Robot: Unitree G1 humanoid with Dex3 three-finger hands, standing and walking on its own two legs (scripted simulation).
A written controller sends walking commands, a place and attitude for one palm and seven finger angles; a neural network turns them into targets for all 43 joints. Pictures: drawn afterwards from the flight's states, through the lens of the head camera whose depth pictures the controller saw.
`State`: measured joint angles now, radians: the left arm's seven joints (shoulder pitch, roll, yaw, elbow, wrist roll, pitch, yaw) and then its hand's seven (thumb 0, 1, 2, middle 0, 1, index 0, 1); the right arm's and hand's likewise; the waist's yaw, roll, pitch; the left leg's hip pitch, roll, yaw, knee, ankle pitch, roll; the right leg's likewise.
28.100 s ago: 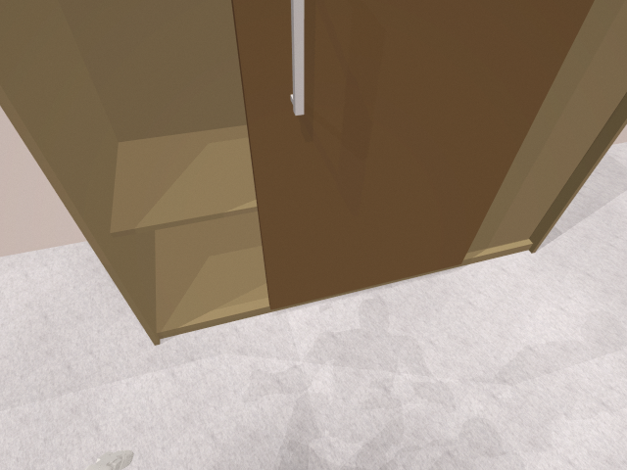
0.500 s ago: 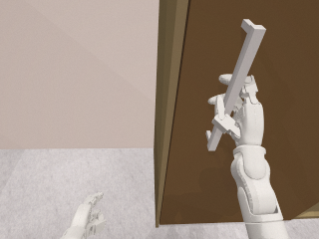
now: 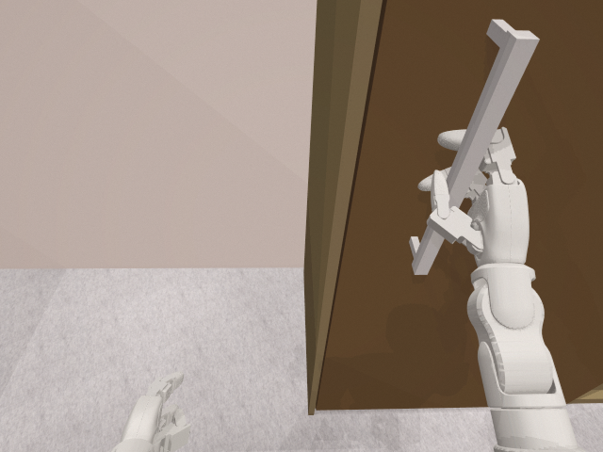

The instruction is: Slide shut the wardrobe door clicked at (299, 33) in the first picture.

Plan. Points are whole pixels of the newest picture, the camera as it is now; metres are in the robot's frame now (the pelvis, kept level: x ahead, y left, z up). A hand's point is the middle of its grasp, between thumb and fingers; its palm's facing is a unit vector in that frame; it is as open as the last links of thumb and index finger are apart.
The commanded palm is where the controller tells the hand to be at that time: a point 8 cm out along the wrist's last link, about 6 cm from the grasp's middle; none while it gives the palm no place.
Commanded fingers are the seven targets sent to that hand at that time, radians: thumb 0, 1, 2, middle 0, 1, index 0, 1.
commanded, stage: loosen the grip on the handle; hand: right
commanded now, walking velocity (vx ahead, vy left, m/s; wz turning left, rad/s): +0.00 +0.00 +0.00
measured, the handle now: (451, 174) +0.37 -0.15 +0.22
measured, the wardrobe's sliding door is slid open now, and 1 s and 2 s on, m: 0.00 0.00 0.00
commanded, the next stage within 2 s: slip the hand off the handle in 0.54 s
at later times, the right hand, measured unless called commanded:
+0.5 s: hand (434, 210) +0.33 -0.13 +0.21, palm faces +0.16 +0.98 -0.14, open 14.7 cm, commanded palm +0.30 -0.17 +0.21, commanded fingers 0.00 0.55 -0.20 0.25 1.15 0.25 1.15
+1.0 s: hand (489, 216) +0.32 -0.18 +0.21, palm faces +0.14 +0.99 -0.04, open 14.8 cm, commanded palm +0.28 -0.23 +0.21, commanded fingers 0.00 0.55 -0.20 0.25 1.15 0.25 1.15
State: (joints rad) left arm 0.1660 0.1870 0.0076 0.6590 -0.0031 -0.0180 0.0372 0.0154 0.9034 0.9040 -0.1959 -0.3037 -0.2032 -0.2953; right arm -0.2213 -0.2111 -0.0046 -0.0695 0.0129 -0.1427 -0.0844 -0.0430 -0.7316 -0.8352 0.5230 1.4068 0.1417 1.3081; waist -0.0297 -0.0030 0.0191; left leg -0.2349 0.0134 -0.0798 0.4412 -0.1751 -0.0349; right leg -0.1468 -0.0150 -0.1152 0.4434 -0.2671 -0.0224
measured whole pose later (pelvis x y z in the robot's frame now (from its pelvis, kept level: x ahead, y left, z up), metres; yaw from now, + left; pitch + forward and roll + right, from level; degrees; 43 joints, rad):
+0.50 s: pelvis -0.03 +0.05 -0.01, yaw -4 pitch +0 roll +0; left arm 0.24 0.25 0.02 0.73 -0.05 -0.19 0.02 0.02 0.90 0.90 -0.20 -0.30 -0.20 -0.30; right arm -0.42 -0.26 -0.09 0.26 0.10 -0.31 -0.02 0.00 0.50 -0.22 0.53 1.32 0.16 1.22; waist -0.02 -0.02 0.00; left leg -0.37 -0.02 0.04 0.58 -0.22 0.03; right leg -0.32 -0.04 0.01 0.61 -0.29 0.02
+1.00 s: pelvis +0.00 +0.00 -0.01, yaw -2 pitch +0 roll +0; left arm 0.19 0.15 -0.07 0.63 -0.03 -0.15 0.04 0.01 0.90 0.90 -0.20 -0.30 -0.21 -0.30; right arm -0.23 -0.24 -0.14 0.01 0.18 -0.17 0.03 -0.01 0.56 -0.20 0.46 1.20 0.26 1.12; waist -0.04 0.00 -0.03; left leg -0.30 0.03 -0.02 0.56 -0.25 -0.03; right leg -0.23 0.01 -0.05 0.56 -0.32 -0.02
